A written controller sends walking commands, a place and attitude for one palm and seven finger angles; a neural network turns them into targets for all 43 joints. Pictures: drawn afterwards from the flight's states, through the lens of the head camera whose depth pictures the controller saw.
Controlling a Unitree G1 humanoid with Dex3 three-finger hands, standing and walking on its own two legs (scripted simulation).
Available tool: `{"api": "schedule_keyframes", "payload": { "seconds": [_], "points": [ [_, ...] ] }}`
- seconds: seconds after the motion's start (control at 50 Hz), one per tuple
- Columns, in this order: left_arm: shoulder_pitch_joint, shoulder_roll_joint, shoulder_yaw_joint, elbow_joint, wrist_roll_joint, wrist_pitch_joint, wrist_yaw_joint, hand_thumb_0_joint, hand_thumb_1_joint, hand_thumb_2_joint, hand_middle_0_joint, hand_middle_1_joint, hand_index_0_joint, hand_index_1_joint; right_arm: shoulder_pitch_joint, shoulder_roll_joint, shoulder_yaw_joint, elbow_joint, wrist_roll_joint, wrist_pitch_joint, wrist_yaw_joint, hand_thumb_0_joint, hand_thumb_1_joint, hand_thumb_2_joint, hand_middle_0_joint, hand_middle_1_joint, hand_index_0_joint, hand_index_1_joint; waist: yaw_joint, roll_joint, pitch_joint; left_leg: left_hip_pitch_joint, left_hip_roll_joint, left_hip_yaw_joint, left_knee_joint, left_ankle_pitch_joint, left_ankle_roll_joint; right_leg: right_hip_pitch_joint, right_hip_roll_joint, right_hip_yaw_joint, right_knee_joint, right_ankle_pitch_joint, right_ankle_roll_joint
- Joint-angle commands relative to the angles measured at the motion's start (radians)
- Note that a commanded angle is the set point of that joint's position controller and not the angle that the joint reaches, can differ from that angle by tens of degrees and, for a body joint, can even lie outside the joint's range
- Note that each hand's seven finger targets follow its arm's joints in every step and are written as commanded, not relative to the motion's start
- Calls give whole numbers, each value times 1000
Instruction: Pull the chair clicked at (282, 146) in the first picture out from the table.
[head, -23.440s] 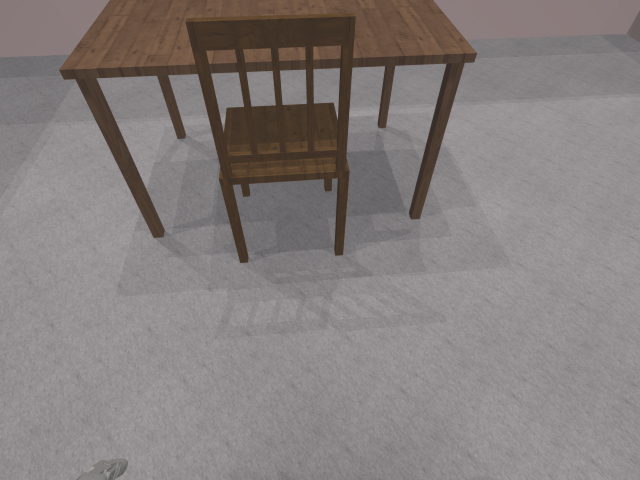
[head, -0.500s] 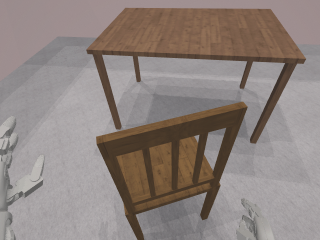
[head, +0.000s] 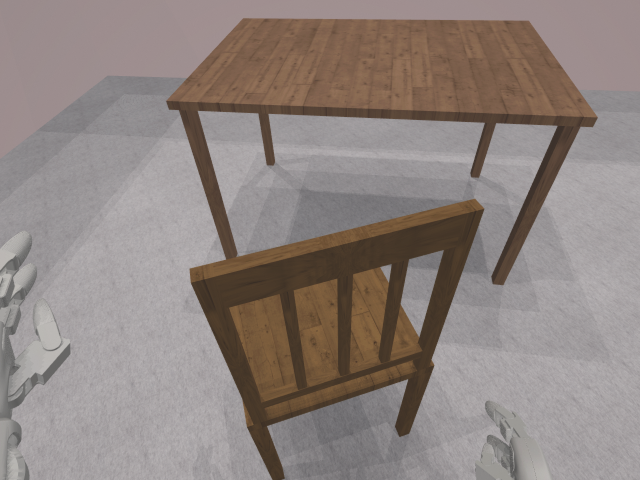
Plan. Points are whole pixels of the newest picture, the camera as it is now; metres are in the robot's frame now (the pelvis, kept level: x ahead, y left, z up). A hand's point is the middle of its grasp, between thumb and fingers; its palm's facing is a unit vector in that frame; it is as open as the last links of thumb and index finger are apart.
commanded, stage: step back with the hand held close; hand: left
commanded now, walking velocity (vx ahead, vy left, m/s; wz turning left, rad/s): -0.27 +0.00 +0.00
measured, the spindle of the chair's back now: (344, 329) +0.38 +0.01 -0.09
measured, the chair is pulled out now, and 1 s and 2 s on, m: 0.56 0.56 0.56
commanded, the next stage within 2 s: stop stepping back and stand still in 1.82 s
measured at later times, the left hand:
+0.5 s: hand (40, 382) +0.15 +0.27 +0.16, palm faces +0.41 -0.76 -0.51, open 7.4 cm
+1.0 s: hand out of the picture +0.10 +0.28 +0.16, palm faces +0.48 -0.70 -0.52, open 7.4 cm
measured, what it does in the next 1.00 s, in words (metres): shifts its weight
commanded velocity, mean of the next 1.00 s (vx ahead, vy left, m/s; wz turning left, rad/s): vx -0.30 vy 0.00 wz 0.02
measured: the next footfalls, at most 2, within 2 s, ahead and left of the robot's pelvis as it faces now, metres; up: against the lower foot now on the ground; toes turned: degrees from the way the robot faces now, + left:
right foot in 1.88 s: -0.23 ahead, -0.16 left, +0.00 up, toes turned +0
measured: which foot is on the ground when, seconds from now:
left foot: down 0.00-1.00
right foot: down 0.00-1.00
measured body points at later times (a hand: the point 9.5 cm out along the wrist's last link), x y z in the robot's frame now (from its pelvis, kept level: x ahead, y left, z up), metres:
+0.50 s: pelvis -0.05 +0.00 -0.01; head -0.03 +0.00 +0.44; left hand +0.12 +0.31 +0.18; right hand +0.12 -0.24 -0.09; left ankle -0.07 +0.13 -0.74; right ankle +0.02 -0.14 -0.74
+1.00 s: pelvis -0.09 +0.00 -0.02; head -0.07 +0.01 +0.43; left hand +0.07 +0.31 +0.19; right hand +0.07 -0.24 -0.11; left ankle -0.07 +0.13 -0.74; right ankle +0.02 -0.14 -0.74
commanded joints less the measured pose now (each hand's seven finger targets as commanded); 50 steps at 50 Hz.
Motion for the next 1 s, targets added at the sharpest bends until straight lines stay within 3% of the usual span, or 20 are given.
{"api": "schedule_keyframes", "payload": {
  "seconds": [0.0, 0.02, 0.1, 0.14, 0.22, 0.24, 0.34, 0.46, 0.54, 0.56, 0.62, 0.64, 0.7, 0.74, 0.82, 0.88, 0.94, 0.98],
  "points": [
    [-279, 338, 247, -299, -4, -123, 16, 0, 900, 900, -200, -300, -200, -300, -107, -125, -38, -194, 11, -35, -11, 0, -900, -900, 200, 300, 200, 300, -27, -28, 41, -194, 21, 15, -71, 194, 37, 38, -25, 100, -76, 236, -44],
    [-183, 277, 215, -188, 2, -126, 8, 0, 900, 900, -200, -300, -200, -300, -107, -107, -33, -173, 9, -25, -15, 0, -900, -900, 200, 300, 200, 300, -34, -67, 19, -193, 13, 6, -65, 157, 39, 50, -41, 97, -82, 230, -46],
    [8, 173, 138, -157, 18, -123, -3, 0, 900, 900, -200, -300, -200, -300, -118, -121, -39, -198, -5, 18, -5, 0, -900, -900, 200, 300, 200, 300, -37, -19, -71, -182, 27, 5, -66, 276, 35, 107, -45, 76, -30, 343, -42],
    [52, 190, 156, -183, 23, -122, 5, 0, 900, 900, -200, -300, -200, -300, -136, -119, -42, -210, -6, 35, -5, 0, -900, -900, 200, 300, 200, 300, -36, -6, -113, -185, 38, -1, -64, 354, 33, 128, -46, 59, 0, 398, -36],
    [82, 238, 203, -271, 28, -126, 18, 0, 900, 900, -200, -300, -200, -300, -136, -108, -52, -225, -7, 58, -13, 0, -900, -900, 200, 300, 200, 300, -39, -69, -186, -184, 47, -7, -24, 436, 26, 141, -50, 58, 42, 505, -34],
    [78, 266, 225, -292, 28, -129, 24, 0, 900, 900, -200, -300, -200, -300, -142, -108, -52, -225, -5, 58, -18, 0, -900, -900, 200, 300, 200, 300, -39, -29, -195, -194, 49, -11, -29, 439, 27, 149, -55, 56, 55, 506, -33],
    [104, 261, 235, -306, 22, -129, 33, 0, 900, 900, -200, -300, -200, -300, -140, -97, -57, -220, -1, 58, -31, 0, -900, -900, 200, 300, 200, 300, -40, -5, -195, -236, 61, -17, -17, 420, 27, 126, -47, 52, 88, 481, -28],
    [87, 224, 199, -295, 26, -116, 39, 0, 900, 900, -200, -300, -200, -300, -117, -101, -52, -218, -3, 51, -37, 0, -900, -900, 200, 300, 200, 300, -42, -3, -123, -388, 61, -30, -41, 138, 38, 107, -37, 69, 80, 296, -23],
    [34, 246, 209, -279, 35, -111, 47, 0, 900, 900, -200, -300, -200, -300, -111, -105, -51, -212, -2, 40, -44, 0, -900, -900, 200, 300, 200, 300, -39, -17, -51, -487, 51, -38, -57, -84, 51, 60, -32, 109, 34, 77, -20],
    [26, 227, 190, -286, 37, -112, 47, 0, 900, 900, -200, -300, -200, -300, -95, -104, -45, -217, -5, 37, -43, 0, -900, -900, 200, 300, 200, 300, -42, -25, -50, -495, 42, -41, -50, -122, 51, 49, -34, 118, 17, 18, -22],
    [-24, 234, 181, -299, 44, -116, 48, 0, 900, 900, -200, -300, -200, -300, -87, -112, -41, -222, -8, 28, -39, 0, -900, -900, 200, 300, 200, 300, -44, -49, -16, -496, 16, -38, -26, -206, 48, -36, -36, 151, -61, -170, -24],
    [-28, 262, 206, -298, 49, -121, 52, 0, 900, 900, -200, -300, -200, -300, -90, -115, -45, -215, -10, 25, -43, 0, -900, -900, 200, 300, 200, 300, -42, -46, -19, -496, 21, -41, -28, -216, 54, -34, -38, 156, -78, -195, -24],
    [-21, 246, 195, -300, 49, -124, 53, 0, 900, 900, -200, -300, -200, -300, -73, -116, -41, -217, -12, 21, -38, 0, -900, -900, 200, 300, 200, 300, -46, -63, -42, -471, 6, -42, -13, -204, 48, -58, -40, 153, -104, -254, -24],
    [-2, 267, 216, -311, 49, -128, 56, 0, 900, 900, -200, -300, -200, -300, -78, -119, -44, -215, -10, 20, -37, 0, -900, -900, 200, 300, 200, 300, -45, -33, -63, -462, 10, -49, -30, -173, 47, -39, -33, 138, -92, -213, -22],
    [37, 251, 221, -326, 48, -136, 55, 0, 900, 900, -200, -300, -200, -300, -85, -118, -51, -214, -9, 18, -32, 0, -900, -900, 200, 300, 200, 300, -42, 11, -95, -510, 44, -72, -66, -73, 52, 45, -5, 96, 22, -8, -11],
    [50, 245, 240, -326, 58, -145, 52, 0, 900, 900, -200, -300, -200, -300, -105, -119, -57, -218, -6, 5, -32, 0, -900, -900, 200, 300, 200, 300, -35, 95, -99, -689, 114, -121, -113, -138, 90, 190, 25, 73, 206, 129, -2],
    [49, 246, 253, -303, 61, -151, 45, 0, 900, 900, -200, -300, -200, -300, -106, -113, -66, -209, 0, -13, -33, 0, -900, -900, 200, 300, 200, 300, -36, 51, -82, -756, 117, -124, -71, -183, 98, 205, 26, 94, 261, 200, -5],
    [18, 234, 231, -327, 57, -156, 39, 0, 900, 900, -200, -300, -200, -300, -88, -111, -65, -199, -8, -17, -29, 0, -900, -900, 200, 300, 200, 300, -44, -30, -86, -701, 72, -88, 12, -181, 77, 124, -8, 154, 203, 188, -21]
  ]
}}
